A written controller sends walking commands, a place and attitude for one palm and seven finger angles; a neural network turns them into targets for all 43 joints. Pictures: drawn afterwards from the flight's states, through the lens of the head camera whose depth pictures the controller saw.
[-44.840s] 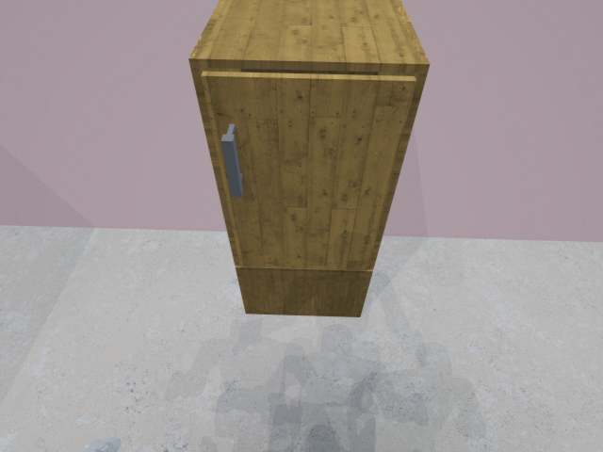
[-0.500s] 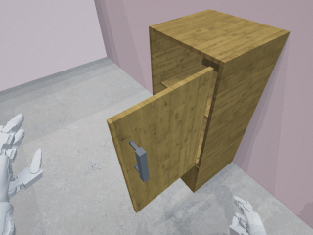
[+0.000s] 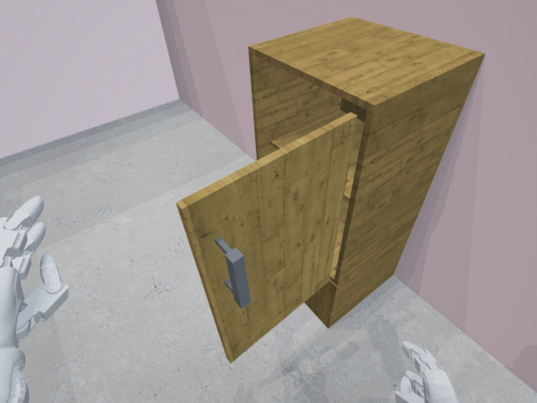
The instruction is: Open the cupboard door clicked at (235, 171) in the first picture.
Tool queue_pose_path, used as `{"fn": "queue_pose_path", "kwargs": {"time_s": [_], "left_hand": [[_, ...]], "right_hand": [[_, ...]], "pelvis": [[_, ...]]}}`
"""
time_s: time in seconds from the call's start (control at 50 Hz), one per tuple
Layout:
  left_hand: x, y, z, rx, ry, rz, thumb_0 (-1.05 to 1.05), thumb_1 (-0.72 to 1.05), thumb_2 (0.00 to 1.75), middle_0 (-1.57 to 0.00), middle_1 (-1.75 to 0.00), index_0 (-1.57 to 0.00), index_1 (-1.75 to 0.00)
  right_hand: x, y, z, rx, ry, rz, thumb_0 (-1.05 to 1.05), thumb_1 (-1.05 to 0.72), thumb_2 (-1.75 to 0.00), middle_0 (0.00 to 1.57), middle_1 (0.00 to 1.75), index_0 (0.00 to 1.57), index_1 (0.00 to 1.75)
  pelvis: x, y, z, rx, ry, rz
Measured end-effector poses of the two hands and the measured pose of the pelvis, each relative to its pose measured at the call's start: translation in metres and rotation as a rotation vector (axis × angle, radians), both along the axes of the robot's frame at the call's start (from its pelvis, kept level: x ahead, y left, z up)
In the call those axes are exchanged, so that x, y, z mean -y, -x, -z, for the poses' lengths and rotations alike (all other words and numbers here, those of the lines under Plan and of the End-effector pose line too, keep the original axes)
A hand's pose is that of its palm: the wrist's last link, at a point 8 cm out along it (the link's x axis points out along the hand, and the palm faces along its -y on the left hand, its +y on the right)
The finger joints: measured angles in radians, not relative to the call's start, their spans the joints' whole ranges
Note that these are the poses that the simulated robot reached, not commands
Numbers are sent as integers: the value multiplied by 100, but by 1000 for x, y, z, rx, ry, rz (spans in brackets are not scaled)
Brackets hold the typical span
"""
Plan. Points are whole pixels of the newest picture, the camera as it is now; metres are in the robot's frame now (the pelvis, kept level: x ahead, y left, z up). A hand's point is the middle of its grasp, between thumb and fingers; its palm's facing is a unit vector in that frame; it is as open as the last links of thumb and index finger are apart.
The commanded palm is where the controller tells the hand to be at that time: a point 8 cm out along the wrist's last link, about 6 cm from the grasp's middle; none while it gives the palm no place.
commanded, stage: step back with the hand held close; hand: left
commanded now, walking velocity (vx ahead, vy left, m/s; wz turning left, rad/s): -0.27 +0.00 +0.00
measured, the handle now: (232, 272) +0.34 +0.11 -0.01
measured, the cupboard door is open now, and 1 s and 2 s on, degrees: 93 93 93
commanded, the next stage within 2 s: stop stepping back and stand still in 1.30 s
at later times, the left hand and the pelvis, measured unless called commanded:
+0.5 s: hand (39, 318) +0.16 +0.27 +0.15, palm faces +0.37 -0.78 -0.50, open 7.4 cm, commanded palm +0.10 +0.31 +0.17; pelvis -0.05 +0.02 -0.01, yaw -1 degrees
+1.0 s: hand out of the picture +0.10 +0.28 +0.15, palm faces +0.42 -0.79 -0.45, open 7.4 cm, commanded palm +0.02 +0.33 +0.17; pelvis -0.11 +0.03 -0.03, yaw +2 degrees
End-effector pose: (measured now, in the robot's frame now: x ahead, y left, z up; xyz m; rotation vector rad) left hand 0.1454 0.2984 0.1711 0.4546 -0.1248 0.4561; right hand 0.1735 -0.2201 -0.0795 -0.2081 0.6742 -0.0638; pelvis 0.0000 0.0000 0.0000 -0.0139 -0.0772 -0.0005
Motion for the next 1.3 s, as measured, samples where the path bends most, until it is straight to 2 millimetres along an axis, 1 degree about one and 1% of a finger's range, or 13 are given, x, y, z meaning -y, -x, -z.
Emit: {"fn": "queue_pose_path", "kwargs": {"time_s": [0.1, 0.22, 0.38, 0.56, 0.7, 0.8, 0.88, 0.96, 1.04, 1.1, 1.18, 1.24, 1.3], "left_hand": [[-2, -3, -10, 24, -69, 22, 2, 89, 90, -21, -30, -21, -31], [1, -7, -4, -30, -98, 80, 2, 89, 90, -21, -30, -21, -31], [-5, 8, -1, -34, -123, 111, 2, 89, 90, -21, -30, -21, -31], [-17, 40, 0, 27, -149, 102, 2, 89, 90, -21, -30, -21, -31], [-26, 61, 2, 76, -176, 65, 2, 89, 90, -21, -30, -21, -31], [-26, 75, 0, 116, -189, 48, 2, 89, 90, -21, -30, -21, -31], [-22, 82, 1, 141, -173, 57, 2, 89, 90, -21, -30, -21, -31], [-21, 87, 2, 163, -148, 99, 2, 89, 90, -21, -30, -21, -31], [-29, 96, 1, 154, -196, 138, 2, 89, 90, -21, -30, -21, -31], [-40, 107, -8, 150, -225, 120, 2, 89, 90, -21, -30, -21, -31], [-48, 119, -13, 172, -162, 73, 2, 89, 90, -21, -30, -21, -31], [-41, 123, -10, 177, -89, 78, 2, 89, 90, -21, -30, -21, -31], [-28, 124, -6, 172, -57, 129, 2, 89, 90, -20, -30, -21, -30]], "right_hand": [[7, 4, -3, -4, 10, 34, 1, -90, -90, 21, 30, 20, 30], [19, 19, -2, -35, 32, 104, 1, -90, -90, 21, 30, 20, 30], [24, 50, -2, -76, 67, 151, 1, -90, -90, 21, 30, 20, 30], [10, 80, -2, -62, 84, 135, 1, -90, -90, 21, 30, 20, 30], [-4, 97, 8, -51, 81, 97, 1, -90, -90, 21, 30, 20, 30], [-9, 105, 16, -53, 71, 68, 1, -90, -90, 21, 30, 21, 30], [-9, 111, 18, -61, 71, 58, 1, -90, -90, 21, 30, 21, 30], [-8, 122, 15, -84, 92, 62, 1, -90, -90, 21, 30, 21, 30], [-9, 133, 11, -79, 125, 80, 1, -90, -90, 21, 30, 21, 30], [-15, 141, 6, -80, 123, 82, 1, -90, -90, 21, 30, 20, 30], [-26, 150, -4, -82, 105, 59, 1, -90, -90, 21, 30, 20, 30], [-33, 154, -10, -66, 91, 36, 1, -90, -90, 21, 30, 20, 30], [-35, 161, -12, -42, 75, 25, 1, -90, -90, 21, 30, 21, 30]], "pelvis": [[-1, 5, 0, -41, 6, 11], [-6, 13, 1, -73, -2, 23], [-11, 32, 4, -83, -2, 29], [-21, 60, 11, -77, 7, 22], [-25, 78, 20, -64, 7, 0], [-23, 88, 25, -52, 8, -6], [-23, 96, 26, -61, 9, -10], [-27, 106, 26, -71, 14, -26], [-34, 117, 28, -72, 42, -29], [-35, 123, 21, -84, 65, -25], [-34, 131, 10, -130, 77, 9], [-32, 142, 4, -162, 81, 30], [-27, 159, 4, -185, 77, 47]]}}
